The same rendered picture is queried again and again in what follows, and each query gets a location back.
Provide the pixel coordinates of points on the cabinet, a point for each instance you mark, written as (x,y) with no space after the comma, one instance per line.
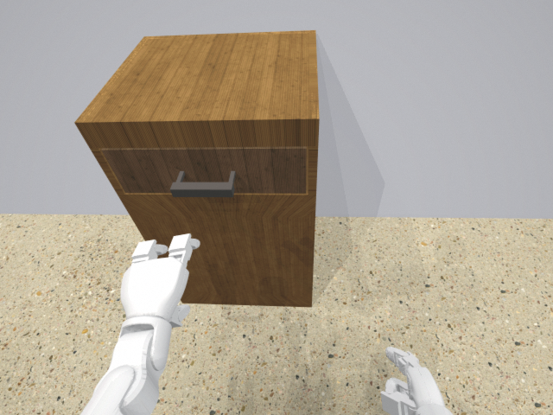
(220,90)

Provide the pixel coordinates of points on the left robot hand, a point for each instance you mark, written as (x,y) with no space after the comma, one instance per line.
(154,287)

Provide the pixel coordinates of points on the handle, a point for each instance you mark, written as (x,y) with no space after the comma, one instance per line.
(202,189)

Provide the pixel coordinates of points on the drawer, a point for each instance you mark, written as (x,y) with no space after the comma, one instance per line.
(259,170)

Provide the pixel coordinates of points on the left robot forearm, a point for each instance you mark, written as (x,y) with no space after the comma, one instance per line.
(130,386)

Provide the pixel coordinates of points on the right robot hand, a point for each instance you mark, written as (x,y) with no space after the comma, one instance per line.
(402,398)

